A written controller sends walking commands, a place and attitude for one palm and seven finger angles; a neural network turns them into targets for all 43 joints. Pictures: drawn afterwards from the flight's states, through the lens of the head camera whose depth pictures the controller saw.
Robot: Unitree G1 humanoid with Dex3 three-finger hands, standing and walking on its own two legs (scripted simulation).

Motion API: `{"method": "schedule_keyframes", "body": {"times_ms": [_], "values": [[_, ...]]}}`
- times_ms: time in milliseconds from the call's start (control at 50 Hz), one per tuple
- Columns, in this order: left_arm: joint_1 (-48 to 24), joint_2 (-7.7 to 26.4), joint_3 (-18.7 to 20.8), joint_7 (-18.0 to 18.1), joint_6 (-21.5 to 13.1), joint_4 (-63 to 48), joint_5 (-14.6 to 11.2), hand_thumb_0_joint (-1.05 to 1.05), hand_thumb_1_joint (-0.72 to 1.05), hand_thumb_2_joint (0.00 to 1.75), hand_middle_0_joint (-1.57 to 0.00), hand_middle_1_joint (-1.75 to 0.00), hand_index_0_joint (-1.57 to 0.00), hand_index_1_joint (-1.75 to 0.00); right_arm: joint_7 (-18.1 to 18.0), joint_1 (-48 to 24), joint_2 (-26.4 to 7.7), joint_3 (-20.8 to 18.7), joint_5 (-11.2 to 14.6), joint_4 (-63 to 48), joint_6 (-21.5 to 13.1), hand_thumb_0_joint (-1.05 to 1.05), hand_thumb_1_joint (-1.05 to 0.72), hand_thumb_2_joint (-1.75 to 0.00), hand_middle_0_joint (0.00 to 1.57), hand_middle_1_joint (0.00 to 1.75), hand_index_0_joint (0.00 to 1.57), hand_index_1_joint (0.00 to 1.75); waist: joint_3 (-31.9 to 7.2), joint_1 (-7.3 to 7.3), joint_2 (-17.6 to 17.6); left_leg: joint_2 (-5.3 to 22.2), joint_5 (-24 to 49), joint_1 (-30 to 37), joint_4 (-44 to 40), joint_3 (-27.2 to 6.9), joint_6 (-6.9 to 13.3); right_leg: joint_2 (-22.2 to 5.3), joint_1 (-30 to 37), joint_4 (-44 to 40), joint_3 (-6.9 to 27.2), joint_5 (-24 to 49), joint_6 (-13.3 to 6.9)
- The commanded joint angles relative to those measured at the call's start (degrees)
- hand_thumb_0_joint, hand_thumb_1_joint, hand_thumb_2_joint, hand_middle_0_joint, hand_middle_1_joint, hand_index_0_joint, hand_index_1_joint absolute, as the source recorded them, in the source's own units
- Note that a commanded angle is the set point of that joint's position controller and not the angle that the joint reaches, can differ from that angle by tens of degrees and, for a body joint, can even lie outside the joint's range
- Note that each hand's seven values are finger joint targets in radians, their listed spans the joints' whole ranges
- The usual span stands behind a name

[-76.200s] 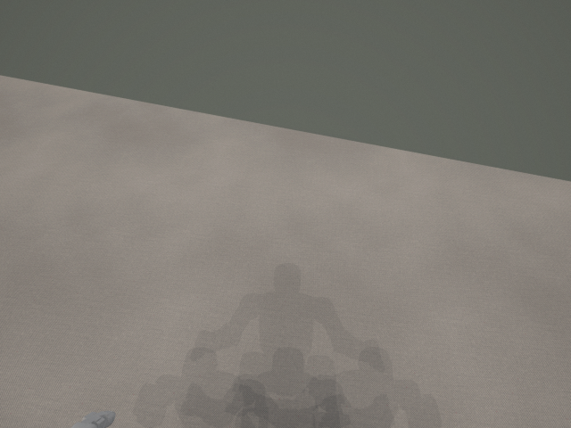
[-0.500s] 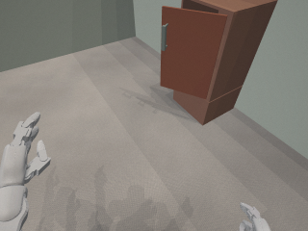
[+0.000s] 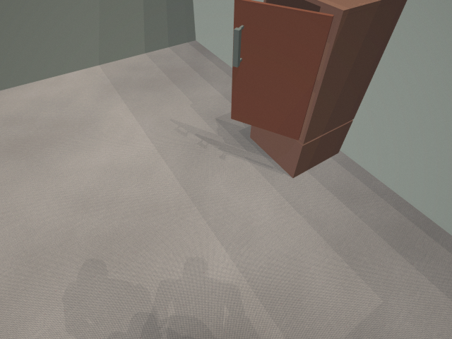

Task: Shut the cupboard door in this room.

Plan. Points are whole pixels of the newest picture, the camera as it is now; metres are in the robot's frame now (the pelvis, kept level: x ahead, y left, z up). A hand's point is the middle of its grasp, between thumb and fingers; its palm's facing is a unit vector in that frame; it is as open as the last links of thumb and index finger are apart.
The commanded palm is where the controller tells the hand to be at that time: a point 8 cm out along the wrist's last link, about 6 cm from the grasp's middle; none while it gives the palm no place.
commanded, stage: let the arm hang, fingers relaxed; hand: left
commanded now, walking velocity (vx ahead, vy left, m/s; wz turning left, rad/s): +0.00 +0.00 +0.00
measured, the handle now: (239, 46) +1.23 -0.01 -0.05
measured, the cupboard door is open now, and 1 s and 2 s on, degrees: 30 30 30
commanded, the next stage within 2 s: look to check the result in 0.52 s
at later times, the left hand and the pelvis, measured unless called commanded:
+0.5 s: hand out of the picture -0.02 +0.17 -0.18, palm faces +0.02 -0.99 -0.13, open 7.4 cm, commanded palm none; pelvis +0.01 +0.02 +0.00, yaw -1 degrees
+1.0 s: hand out of the picture +0.01 +0.22 -0.18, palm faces -0.02 -0.98 -0.19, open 7.4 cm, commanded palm none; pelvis +0.01 +0.04 +0.00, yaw -2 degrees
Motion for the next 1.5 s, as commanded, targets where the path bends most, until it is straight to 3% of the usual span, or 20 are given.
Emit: {"method": "schedule_keyframes", "body": {"times_ms": [0, 180, 520, 820, 1220, 1260, 1320, 1360, 1400, 1440, 1460, 1480], "values": [[2.6, 4.4, 0.1, 0.4, -1.3, 0.0, -0.3, 0.00, 0.90, 0.90, -0.20, -0.30, -0.20, -0.30, -0.2, 2.1, -3.8, -0.3, 0.0, -0.7, -1.2, 0.00, -0.90, -0.90, 0.20, 0.30, 0.20, 0.30, 2.4, 0.84, -0.1, 4.8, 0.6, -2.7, -6.3, -4.1, 1.2, -6.0, 0.7, -5.6, 6.7, -0.7, -0.1], [5.7, 2.8, -0.2, 0.7, -1.5, 1.8, 0.0, 0.00, 0.90, 0.90, -0.20, -0.30, -0.20, -0.30, -0.4, 3.3, -2.8, -0.4, 0.3, 0.4, -1.3, 0.00, -0.90, -0.90, 0.20, 0.30, 0.20, 0.30, 3.3, 0.66, -1.9, 4.7, 0.3, -1.4, -6.2, -4.0, 1.8, -5.6, -1.5, -4.8, 6.8, -0.5, 0.3], [8.4, 0.5, -0.1, 1.0, -1.7, 2.5, 0.2, 0.00, 0.90, 0.90, -0.20, -0.30, -0.20, -0.30, -0.7, 4.1, -1.7, -0.5, 0.3, 0.5, -2.0, 0.00, -0.90, -0.90, 0.20, 0.30, 0.20, 0.30, 4.4, 0.63, -0.1, 4.8, 0.7, -1.7, -6.9, -4.5, 2.3, -5.6, -1.9, -3.0, 6.4, 1.8, 0.7], [6.6, 2.8, 0.1, 0.9, -1.5, 1.6, 0.3, 0.00, 0.90, 0.90, -0.20, -0.30, -0.20, -0.30, -0.4, 3.1, -4.0, -1.1, 0.3, 0.1, -2.2, 0.00, -0.90, -0.90, 0.20, 0.30, 0.20, 0.30, 4.4, 0.69, -0.5, 5.2, -1.1, -1.8, -8.0, -5.3, 2.6, -5.7, -1.4, -2.3, 6.2, 1.4, 0.7], [0.8, 7.9, 0.8, 0.5, -1.7, 0.7, 0.3, 0.00, 0.90, 0.90, -0.20, -0.30, -0.20, -0.30, -0.3, -2.7, -9.6, -1.6, 0.3, -1.0, -2.9, 0.00, -0.90, -0.90, 0.20, 0.30, 0.20, 0.30, 1.6, 0.58, 0.0, 5.7, 10.1, 2.5, -7.5, -5.3, 2.1, -6.4, 1.1, -2.1, 6.0, 5.7, 0.7], [2.1, 4.2, 0.0, 0.6, -1.2, 1.5, 0.2, 0.00, 0.90, 0.90, -0.20, -0.30, -0.20, -0.30, 0.0, -0.7, -5.8, -0.7, 0.0, 0.1, -2.2, 0.00, -0.90, -0.90, 0.20, 0.30, 0.20, 0.30, 1.1, 0.29, -0.4, 5.1, 0.4, 1.8, -8.0, -5.5, 1.9, -6.3, 1.5, -1.6, 4.9, 0.0, 1.5], [1.6, 5.0, 0.6, -0.2, -0.7, -0.2, 1.1, 0.00, 0.90, 0.90, -0.20, -0.30, -0.20, -0.30, 0.4, 0.4, -7.5, -1.6, -0.4, -0.3, -1.3, 0.00, -0.90, -0.90, 0.20, 0.30, 0.20, 0.30, 6.4, -0.04, 2.5, 7.3, -21.7, -2.9, -12.4, -11.6, 4.6, -4.3, -4.2, 3.8, 1.2, -12.1, 1.6], [0.8, 4.4, 0.8, -0.8, -1.0, -1.6, 1.5, 0.00, 0.90, 0.90, -0.20, -0.30, -0.20, -0.30, 0.4, 1.4, -8.7, -2.2, -0.6, -1.0, -1.3, 0.00, -0.90, -0.90, 0.20, 0.30, 0.20, 0.30, 8.6, -0.20, 2.9, 9.5, -25.1, -3.1, -13.2, -16.7, 7.2, -3.4, -8.3, 7.9, -0.6, -11.5, 1.7], [0.7, 4.1, 0.9, -1.2, -1.7, -2.7, 1.4, 0.00, 0.90, 0.90, -0.20, -0.30, -0.20, -0.30, 0.4, 2.7, -9.0, -2.5, -0.5, -1.3, -1.7, 0.00, -0.90, -0.90, 0.20, 0.30, 0.20, 0.30, 7.7, -0.21, 4.0, 10.2, -22.2, -0.9, -11.5, -18.7, 8.9, -3.6, -9.9, 8.3, -1.4, -10.4, 1.6], [1.8, 4.4, 1.3, -1.3, -2.3, -3.2, 1.2, 0.00, 0.90, 0.90, -0.20, -0.30, -0.20, -0.30, 0.4, 2.8, -8.1, -2.4, -0.3, -2.1, -2.1, 0.00, -0.90, -0.90, 0.20, 0.30, 0.20, 0.30, 7.1, 0.50, 3.4, 8.4, -15.7, -3.7, -8.0, -16.8, 8.5, -4.4, -4.9, 5.2, -0.7, -8.4, 1.1], [4.1, 4.9, 1.7, -1.2, -2.6, -2.7, 1.1, 0.00, 0.90, 0.90, -0.20, -0.30, -0.20, -0.30, 0.4, 1.9, -7.7, -2.4, -0.2, -2.8, -2.4, 0.00, -0.90, -0.90, 0.20, 0.30, 0.20, 0.30, 5.9, 1.43, 1.4, 6.4, -12.9, -7.0, -4.7, -14.1, 7.5, -5.9, 0.2, 3.0, 0.9, -9.0, 0.5], [7.6, 6.5, 2.4, -1.0, -2.9, -2.0, 1.1, 0.00, 0.90, 0.90, -0.20, -0.30, -0.20, -0.30, 0.4, 0.3, -6.5, -2.2, 0.2, -4.1, -2.6, 0.00, -0.90, -0.90, 0.20, 0.30, 0.20, 0.30, 6.0, 3.23, -4.7, 2.7, -9.3, -14.7, 2.5, -9.4, 5.9, -9.3, 8.4, -0.5, 5.8, -10.0, -1.1]]}}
